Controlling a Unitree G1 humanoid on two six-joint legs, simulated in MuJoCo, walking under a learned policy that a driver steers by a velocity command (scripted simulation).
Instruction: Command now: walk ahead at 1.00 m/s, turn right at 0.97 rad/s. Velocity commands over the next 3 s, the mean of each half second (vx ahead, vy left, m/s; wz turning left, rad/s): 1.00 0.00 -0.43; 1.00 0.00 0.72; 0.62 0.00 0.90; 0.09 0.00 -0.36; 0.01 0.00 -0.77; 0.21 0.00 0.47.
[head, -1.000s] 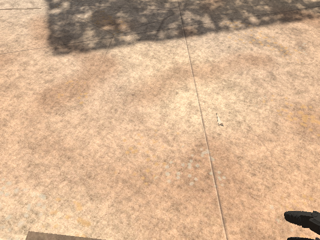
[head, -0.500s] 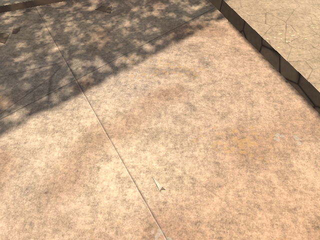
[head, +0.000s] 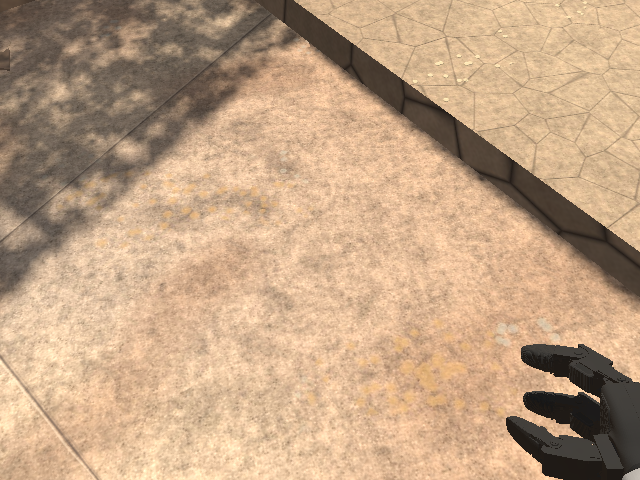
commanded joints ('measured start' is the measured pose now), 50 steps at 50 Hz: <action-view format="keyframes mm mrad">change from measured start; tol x64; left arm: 1 -85 163 44 -80 9 -8 0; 50 -127 61 -33 -197 28 -71 -32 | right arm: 1 277 -188 -103 -15 39 -13 -18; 50 550 -389 -121 112 13 112 37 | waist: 1 -267 -83 -171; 50 -179 448 -234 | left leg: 1 726 -71 122 7 -39 17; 4 1068 387 -926 -330 -1043 264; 21 491 196 57 -522 -20 251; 25 449 164 117 43 606 173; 29 -260 39 59 909 -379 137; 47 385 -87 387 258 -125 254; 50 1029 148 -493 -111 -448 569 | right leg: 1 -365 -86 91 154 551 -5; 4 -864 -104 -69 983 -9 47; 16 -834 -268 -159 421 439 64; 25 60 -154 -301 71 388 47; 28 509 -586 598 -286 -355 -92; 47 70 -433 -540 85 1623 62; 50 -785 -57 -273 1165 -90 137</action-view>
